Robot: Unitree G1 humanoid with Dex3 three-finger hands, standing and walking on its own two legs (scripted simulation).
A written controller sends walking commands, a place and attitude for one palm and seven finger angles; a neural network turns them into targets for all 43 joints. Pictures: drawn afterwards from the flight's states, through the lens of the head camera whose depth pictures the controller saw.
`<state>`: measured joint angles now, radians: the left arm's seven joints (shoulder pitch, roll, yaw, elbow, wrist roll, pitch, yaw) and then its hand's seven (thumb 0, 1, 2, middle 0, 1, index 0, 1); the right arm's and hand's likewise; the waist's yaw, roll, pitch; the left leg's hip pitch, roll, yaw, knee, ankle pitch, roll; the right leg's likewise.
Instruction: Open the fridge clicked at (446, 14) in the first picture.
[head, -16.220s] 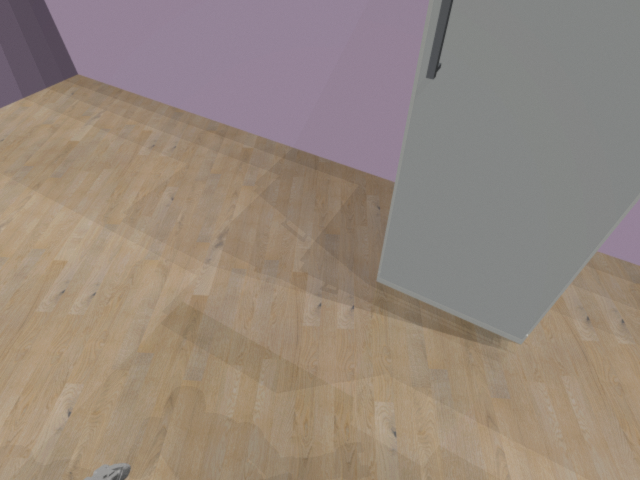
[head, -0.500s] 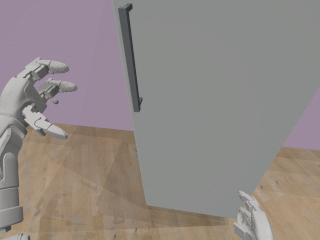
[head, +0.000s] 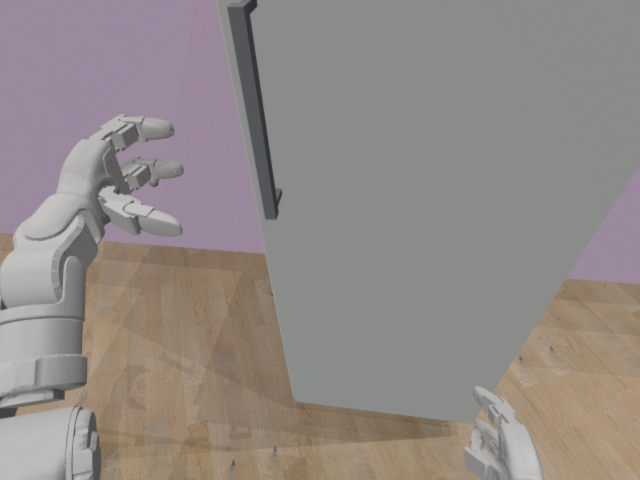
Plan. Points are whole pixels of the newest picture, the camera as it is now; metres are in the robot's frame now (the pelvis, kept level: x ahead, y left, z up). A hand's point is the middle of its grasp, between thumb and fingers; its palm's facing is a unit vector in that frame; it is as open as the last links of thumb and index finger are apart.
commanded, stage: move the hooked fingers beside the handle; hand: left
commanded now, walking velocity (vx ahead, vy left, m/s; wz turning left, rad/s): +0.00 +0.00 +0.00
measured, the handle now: (262, 124) +0.47 +0.11 +0.24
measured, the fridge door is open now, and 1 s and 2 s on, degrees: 0 0 0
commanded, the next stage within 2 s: none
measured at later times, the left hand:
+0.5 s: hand (195, 153) +0.41 +0.18 +0.24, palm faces -0.05 -1.00 -0.03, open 14.0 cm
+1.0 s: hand (208, 163) +0.42 +0.17 +0.21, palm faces -0.02 -1.00 -0.04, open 14.0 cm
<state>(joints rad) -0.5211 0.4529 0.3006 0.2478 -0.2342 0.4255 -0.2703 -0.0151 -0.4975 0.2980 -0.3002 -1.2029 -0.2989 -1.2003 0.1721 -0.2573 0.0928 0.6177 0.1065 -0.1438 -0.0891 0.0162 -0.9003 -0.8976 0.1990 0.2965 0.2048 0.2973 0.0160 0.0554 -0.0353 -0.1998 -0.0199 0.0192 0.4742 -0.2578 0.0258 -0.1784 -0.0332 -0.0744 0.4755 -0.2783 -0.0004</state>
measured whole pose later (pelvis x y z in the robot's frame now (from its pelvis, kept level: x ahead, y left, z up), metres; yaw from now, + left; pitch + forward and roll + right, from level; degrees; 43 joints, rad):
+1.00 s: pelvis +0.01 -0.01 +0.00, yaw -1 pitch +1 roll +0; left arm -0.69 0.41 0.26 0.55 -0.21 0.31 -0.22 -0.01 -0.50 0.30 -0.30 -1.20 -0.30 -1.20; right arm 0.25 -0.28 0.05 0.64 0.11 -0.08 -0.09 0.01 -0.90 -0.90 0.20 0.30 0.20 0.30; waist -0.02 0.05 -0.05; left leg -0.20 0.00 0.03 0.45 -0.26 0.01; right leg -0.19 -0.01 -0.06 0.45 -0.28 -0.01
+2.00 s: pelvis +0.01 -0.01 +0.00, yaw -1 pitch -1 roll +0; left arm -0.67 0.35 0.23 0.40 -0.21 0.27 -0.18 -0.02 -0.50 0.30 -0.30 -1.21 -0.30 -1.20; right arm 0.23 -0.26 0.06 0.65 0.10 -0.09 -0.09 0.02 -0.90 -0.90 0.20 0.30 0.20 0.30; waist 0.00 0.04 -0.04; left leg -0.17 0.00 0.03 0.45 -0.26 0.01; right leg -0.16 -0.01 -0.07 0.44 -0.27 -0.01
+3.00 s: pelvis +0.01 -0.01 +0.00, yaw -1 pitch -1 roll +0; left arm -0.60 0.33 0.23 0.32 -0.22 0.26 -0.18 -0.02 -0.50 0.30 -0.30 -1.20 -0.30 -1.20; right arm 0.24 -0.26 0.06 0.64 0.10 -0.06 -0.09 0.02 -0.90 -0.90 0.20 0.30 0.20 0.30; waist 0.00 0.04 -0.04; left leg -0.16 0.00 0.03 0.44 -0.25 0.01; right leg -0.15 -0.01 -0.06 0.44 -0.27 -0.02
